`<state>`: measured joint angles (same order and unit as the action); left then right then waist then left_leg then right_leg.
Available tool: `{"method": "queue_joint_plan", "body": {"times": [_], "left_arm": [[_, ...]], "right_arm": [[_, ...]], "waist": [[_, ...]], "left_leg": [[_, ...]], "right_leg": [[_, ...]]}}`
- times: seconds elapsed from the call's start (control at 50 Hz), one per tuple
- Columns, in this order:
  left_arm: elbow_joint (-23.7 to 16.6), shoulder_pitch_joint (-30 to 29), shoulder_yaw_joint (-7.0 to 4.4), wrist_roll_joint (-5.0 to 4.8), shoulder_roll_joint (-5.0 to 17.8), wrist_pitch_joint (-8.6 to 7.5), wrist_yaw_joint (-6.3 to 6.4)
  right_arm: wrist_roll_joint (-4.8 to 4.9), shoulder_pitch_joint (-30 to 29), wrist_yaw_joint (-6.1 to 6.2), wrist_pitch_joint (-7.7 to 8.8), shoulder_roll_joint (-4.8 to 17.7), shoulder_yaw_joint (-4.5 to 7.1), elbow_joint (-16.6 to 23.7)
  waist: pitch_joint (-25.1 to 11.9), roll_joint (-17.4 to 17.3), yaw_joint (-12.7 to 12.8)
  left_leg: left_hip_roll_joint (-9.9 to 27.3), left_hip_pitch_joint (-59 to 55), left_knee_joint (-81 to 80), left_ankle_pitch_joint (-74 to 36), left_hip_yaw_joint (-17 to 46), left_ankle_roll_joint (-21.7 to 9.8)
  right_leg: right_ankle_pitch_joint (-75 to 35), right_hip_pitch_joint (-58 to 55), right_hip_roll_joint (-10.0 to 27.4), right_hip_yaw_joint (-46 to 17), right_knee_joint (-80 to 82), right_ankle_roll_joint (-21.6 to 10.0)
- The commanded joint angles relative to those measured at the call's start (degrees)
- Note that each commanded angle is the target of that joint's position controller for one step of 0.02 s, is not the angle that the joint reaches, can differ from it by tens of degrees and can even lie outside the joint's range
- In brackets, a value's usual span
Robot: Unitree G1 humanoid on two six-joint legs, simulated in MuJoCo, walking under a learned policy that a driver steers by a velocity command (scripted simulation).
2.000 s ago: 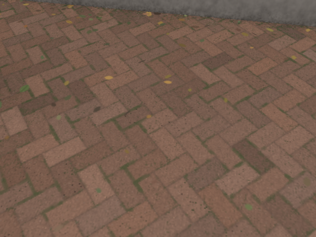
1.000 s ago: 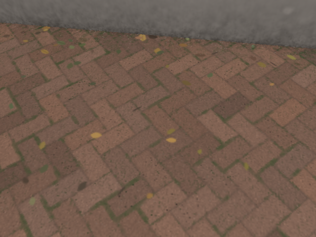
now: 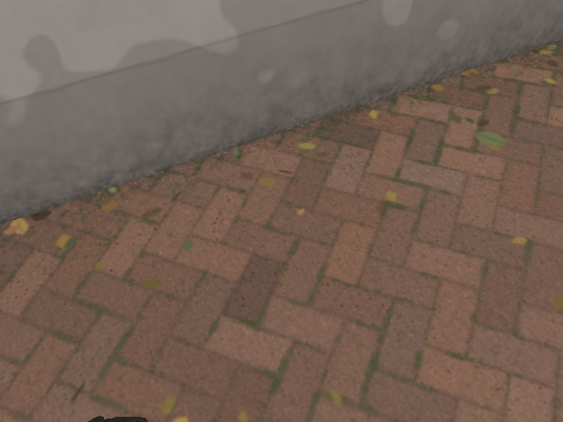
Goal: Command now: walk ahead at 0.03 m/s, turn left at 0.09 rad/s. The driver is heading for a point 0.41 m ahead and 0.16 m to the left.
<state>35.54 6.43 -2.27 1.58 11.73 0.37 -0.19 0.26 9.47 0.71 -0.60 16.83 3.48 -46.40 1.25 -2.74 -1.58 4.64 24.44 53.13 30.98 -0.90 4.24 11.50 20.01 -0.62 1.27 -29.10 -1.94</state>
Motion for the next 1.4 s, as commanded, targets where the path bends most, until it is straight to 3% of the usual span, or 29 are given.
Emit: {"method": "queue_joint_plan", "body": {"times": [0.02, 0.18, 0.28, 0.3, 0.32, 0.34, 0.36, 0.4, 0.44, 0.48, 0.54, 0.72, 0.8, 0.82, 0.84, 0.86, 0.88, 0.9, 0.92, 0.96, 1.1, 1.2, 1.26, 1.28, 1.3, 1.32, 1.34, 1.36, 1.4], "left_arm": [[-1.7, -2.3, -2.27, 0.43, 8.1, -1.49, 0.85], [1.3, -1.3, -3.70, -0.59, 10.1, 0.31, 3.23], [2.6, -4.2, -4.28, -2.45, 11.0, 1.29, 3.53], [3.8, -2.3, -4.29, -3.05, 10.1, 1.50, 3.45], [3.6, -0.4, -3.88, -1.63, 7.4, 1.58, 3.16], [-0.2, -7.0, -3.40, -0.75, 6.9, 1.06, 3.42], [-0.3, -9.4, -3.87, -0.79, 8.3, 0.77, 3.49], [2.2, -6.0, -4.68, -1.39, 9.4, 0.92, 3.67], [2.9, -4.7, -5.00, -0.94, 9.9, 0.99, 3.97], [3.2, -3.2, -4.81, -1.45, 9.1, 0.32, 3.19], [2.3, -6.9, -4.68, -2.09, 9.4, -1.25, 2.34], [1.9, -9.1, -3.99, -2.81, 9.0, -6.23, -0.30], [3.3, -3.1, -4.49, -3.37, 10.0, -7.77, -0.59], [4.3, 0.6, -4.96, -3.18, 10.9, -7.91, -0.30], [5.6, 8.1, -5.66, -2.42, 13.3, -7.97, 0.23], [6.4, 13.5, -6.46, -0.88, 18.5, -7.47, 0.45], [7.3, 13.8, -6.53, -0.93, 18.0, -7.42, -0.18], [6.5, 11.4, -5.31, -1.70, 13.7, -7.39, -0.23], [6.3, 9.8, -4.42, -1.87, 11.1, -7.18, -0.18], [6.7, 8.5, -3.42, -1.43, 9.4, -6.80, -0.01], [9.4, 11.3, -3.28, -2.52, 12.1, -6.30, 0.16], [11.9, 15.0, -3.26, -3.34, 14.5, -4.81, 0.15], [11.6, 14.0, -2.89, -3.18, 14.3, -4.37, 0.64], [9.6, 14.1, -1.62, -1.15, 11.1, -4.76, 0.75], [10.7, 25.2, 0.76, -0.76, 5.0, -5.11, 0.00], [12.9, 23.5, -1.11, -2.09, 12.0, -4.95, -0.06], [10.9, 17.6, -1.51, -3.41, 13.1, -4.54, 0.03], [10.2, 13.9, -1.09, -2.84, 11.8, -4.09, 0.62], [10.2, 13.8, -1.13, -1.95, 10.4, -2.35, 1.38]], "right_arm": [[0.16, 3.4, 0.87, -0.97, 4.7, 1.24, 1.3], [0.69, 0.2, 0.95, -2.06, 3.6, 1.24, 4.6], [0.45, 5.9, -0.71, -2.13, 3.0, 1.56, 3.9], [-0.15, 7.4, -0.82, -2.08, 4.1, 1.99, 3.5], [-0.55, 7.8, -0.02, -1.85, 10.0, 3.45, 4.4], [-1.68, 8.1, -0.08, -1.17, 14.5, 4.14, 5.9], [-3.19, 8.0, -0.38, 0.22, 13.1, 3.72, 6.8], [-1.20, 1.7, 0.12, 1.39, 10.6, 3.24, 7.9], [0.52, 0.0, 0.92, 1.13, 7.7, 2.15, 8.6], [0.95, 4.0, 1.32, 1.04, 6.9, 2.13, 8.1], [0.75, 7.1, 1.70, 1.51, 7.8, 2.40, 7.9], [1.08, 7.9, 0.89, 2.04, 10.0, 3.31, 8.8], [1.29, 5.9, 0.58, 1.65, 8.3, 2.74, 10.0], [1.12, 5.5, 0.55, 1.74, 6.4, 2.19, 10.5], [0.69, 4.5, 0.47, 2.01, 2.9, 1.10, 11.3], [1.17, 6.3, 0.47, 2.58, -0.1, 0.24, 13.5], [1.98, 6.7, 0.66, 3.20, 4.7, 1.11, 14.1], [1.75, 5.9, 0.58, 3.35, 7.5, 1.85, 12.9], [1.16, 5.6, 0.32, 3.37, 7.2, 1.93, 11.9], [0.80, 4.1, -0.38, 3.91, 5.6, 1.74, 12.1], [0.11, -5.2, -1.89, 4.89, 0.3, -0.84, 15.5], [0.57, -9.1, -3.08, 5.31, 2.2, -0.19, 17.3], [-0.64, 5.1, -2.50, 5.24, 6.9, 2.23, 13.1], [-1.76, 13.2, -1.58, 4.82, 11.0, 3.08, 11.9], [-2.23, 13.1, -1.64, 4.31, 14.0, 2.76, 12.0], [-1.40, 13.8, -1.90, 3.58, 9.5, 2.24, 12.0], [-0.88, 8.8, -1.99, 3.46, 7.4, 1.35, 11.9], [-0.40, 4.6, -1.95, 3.53, 5.3, 0.67, 11.7], [-1.18, -0.3, -2.11, 3.87, 3.5, 0.02, 11.3]], "waist": [[-8.6, 10.9, -0.7], [-6.4, 10.7, 2.3], [-7.1, 10.5, -1.3], [-5.8, 7.3, -1.4], [-4.8, -6.7, 0.9], [-2.6, -16.7, -1.5], [-4.6, -9.6, -3.1], [-3.9, -3.0, 0.8], [-4.9, -3.5, 1.8], [-7.4, -3.0, 1.2], [-3.4, -4.9, -0.8], [-1.0, -6.1, -2.4], [-2.1, -5.4, 1.7], [-3.3, -4.4, 3.7], [-7.1, -0.1, 6.9], [-9.9, 13.3, 6.1], [-5.9, 16.2, 5.4], [-0.8, 12.6, 5.3], [1.2, 10.9, 4.7], [2.4, 9.5, 3.7], [2.2, 8.2, 5.3], [1.9, 9.2, 5.0], [-7.4, 8.3, -3.3], [-15.8, 1.2, -5.8], [-27.0, -14.5, -0.9], [-29.9, -7.2, -4.0], [-19.9, -5.9, -2.5], [-14.3, -1.8, -1.1], [-9.4, -1.8, 2.8]], "left_leg": [[0.1, -1.9, 1.9, -4.3, 3.1, 1.2], [-0.5, 1.0, -2.3, -3.6, 0.1, -0.6], [-3.2, -8.7, -19.3, -13.9, -4.3, -4.9], [-3.7, -11.8, -26.7, -20.5, -2.1, -7.3], [6.9, -18.2, -32.5, -34.8, 14.8, -11.9], [18.1, -18.3, -35.5, -48.2, 31.4, -22.9], [17.9, -17.8, -36.3, -44.9, 31.2, -25.4], [11.1, -17.8, -34.3, -39.2, 21.9, -18.8], [8.5, -17.8, -33.5, -42.6, 19.1, -16.5], [6.5, -21.1, -36.0, -26.8, 19.4, -16.5], [6.8, -23.1, -41.3, -6.2, 24.5, -16.8], [4.4, -15.3, -39.5, -6.0, 27.4, -17.9], [1.7, -9.5, -34.8, -5.3, 29.7, -15.8], [-0.4, -5.4, -30.8, -5.5, 28.4, -14.0], [-3.6, 2.5, -19.5, -1.7, 23.9, -11.2], [-11.1, 15.4, -2.3, 4.2, 13.3, -7.7], [-7.1, 24.0, 7.4, 3.5, 11.7, -6.9], [-4.6, 25.9, 11.5, -1.3, 11.9, -6.6], [-3.8, 25.7, 13.0, -6.1, 11.0, -6.2], [-2.1, 23.9, 11.9, -12.2, 10.6, -6.0], [-0.3, 15.6, -7.9, -26.5, 2.0, -3.4], [-3.4, 6.1, -20.0, -28.3, 0.1, -5.8], [-6.1, -17.0, -26.4, -38.2, -1.2, -10.1], [5.0, -34.3, -21.8, -59.1, 9.5, -13.5], [22.6, -49.5, -22.8, -70.5, 31.6, -25.6], [19.0, -44.4, -25.9, -63.4, 32.5, -24.5], [15.9, -37.9, -27.0, -62.0, 23.7, -22.1], [12.7, -30.2, -28.7, -60.8, 19.2, -20.1], [9.3, -16.1, -33.1, -58.1, 13.3, -18.5]], "right_leg": [[-28.2, -6.6, 14.2, -7.9, 8.6, -10.4], [-18.3, -10.7, 19.1, -8.6, 9.2, -12.7], [-16.7, -9.0, 17.9, -3.4, 3.3, -7.9], [-9.2, -6.0, 15.0, -0.3, -1.7, -3.9], [4.4, 5.6, 8.6, 6.7, -16.6, 2.5], [26.3, 18.7, -0.9, 3.7, -27.5, 5.6], [27.5, 20.0, -0.1, -3.6, -36.9, 5.2], [16.9, 20.8, 1.8, -5.9, -38.8, 4.6], [11.1, 19.1, 1.7, -6.0, -38.7, 5.5], [6.0, 19.3, 1.4, -5.5, -35.7, 5.7], [2.3, 22.5, 1.5, -6.1, -24.4, 5.7], [2.4, 9.0, -1.0, -5.5, -2.9, 5.1], [-1.7, -5.5, -1.6, -4.5, 5.8, 2.7], [-2.0, -13.0, 0.3, -5.1, 7.1, 1.7], [2.1, -24.5, 8.0, -12.3, 7.7, -1.1], [16.4, -33.6, 19.6, -31.4, 13.2, -8.0], [28.1, -30.2, 25.1, -43.4, 16.5, -12.6], [28.5, -26.5, 22.6, -38.6, 17.1, -12.0], [23.4, -24.2, 19.1, -32.2, 17.4, -10.2], [11.4, -19.9, 15.9, -23.8, 18.5, -8.7], [-11.8, -13.7, 11.5, -8.0, 20.6, -8.7], [-25.4, -17.0, 13.5, -6.3, 15.7, -6.3], [-41.8, -14.7, 9.3, -2.2, -2.7, -1.8], [-21.4, -3.2, 5.7, -0.5, -19.0, 1.1], [27.4, 12.0, -1.9, -2.7, -40.5, 4.5], [26.9, 11.5, -0.2, -9.5, -45.4, 4.5], [23.9, 16.0, 2.5, -7.0, -45.6, 4.4], [20.0, 16.1, 4.6, -5.5, -42.1, 4.6], [14.7, 8.0, 6.9, -5.6, -36.0, 5.2]]}}
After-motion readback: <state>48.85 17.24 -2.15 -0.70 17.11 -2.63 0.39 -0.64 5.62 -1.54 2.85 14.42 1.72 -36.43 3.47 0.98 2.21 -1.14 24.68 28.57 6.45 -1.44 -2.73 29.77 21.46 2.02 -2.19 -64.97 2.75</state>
